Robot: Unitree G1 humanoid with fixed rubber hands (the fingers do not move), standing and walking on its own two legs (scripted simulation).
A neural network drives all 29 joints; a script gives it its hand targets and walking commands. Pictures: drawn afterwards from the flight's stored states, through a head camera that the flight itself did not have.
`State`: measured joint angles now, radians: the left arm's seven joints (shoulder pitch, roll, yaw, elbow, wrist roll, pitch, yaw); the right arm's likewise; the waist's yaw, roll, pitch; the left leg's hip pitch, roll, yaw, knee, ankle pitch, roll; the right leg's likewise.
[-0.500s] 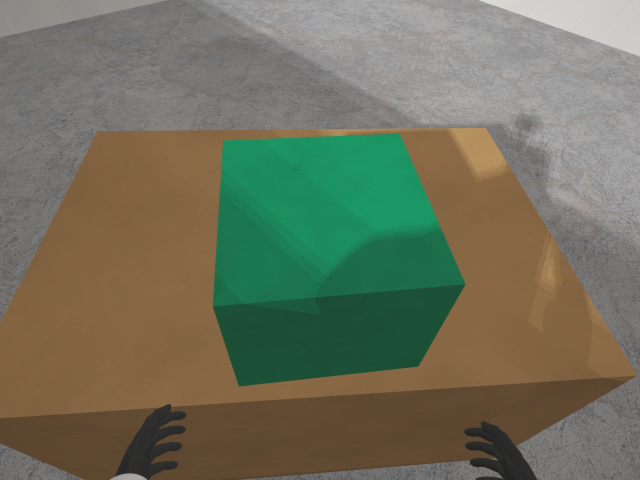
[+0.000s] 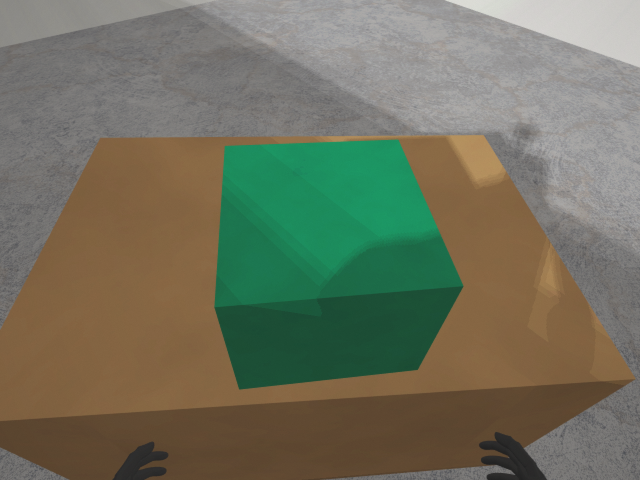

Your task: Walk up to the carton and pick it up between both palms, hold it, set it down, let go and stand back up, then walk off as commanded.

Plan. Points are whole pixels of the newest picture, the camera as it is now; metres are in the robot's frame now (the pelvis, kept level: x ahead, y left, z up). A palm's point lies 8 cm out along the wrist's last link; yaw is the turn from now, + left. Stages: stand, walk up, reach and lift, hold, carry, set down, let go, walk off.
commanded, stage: stand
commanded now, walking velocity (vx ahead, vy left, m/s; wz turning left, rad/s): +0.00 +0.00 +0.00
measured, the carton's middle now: (322, 259) +0.46 +0.02 -0.03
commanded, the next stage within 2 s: none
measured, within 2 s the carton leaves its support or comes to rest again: neither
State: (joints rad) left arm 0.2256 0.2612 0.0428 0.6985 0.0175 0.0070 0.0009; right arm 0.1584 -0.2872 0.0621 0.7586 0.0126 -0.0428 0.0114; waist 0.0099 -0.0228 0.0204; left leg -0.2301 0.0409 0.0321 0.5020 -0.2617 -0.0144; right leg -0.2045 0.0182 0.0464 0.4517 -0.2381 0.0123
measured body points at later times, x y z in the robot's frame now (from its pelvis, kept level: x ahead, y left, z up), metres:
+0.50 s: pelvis -0.02 +0.00 +0.00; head -0.02 +0.02 +0.45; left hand +0.11 +0.26 -0.11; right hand +0.14 -0.25 -0.09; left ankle +0.00 +0.12 -0.74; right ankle +0.00 -0.13 -0.74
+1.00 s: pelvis -0.02 +0.00 +0.00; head -0.03 +0.01 +0.45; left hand +0.09 +0.27 -0.12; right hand +0.13 -0.25 -0.09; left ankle +0.00 +0.12 -0.74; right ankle +0.00 -0.13 -0.74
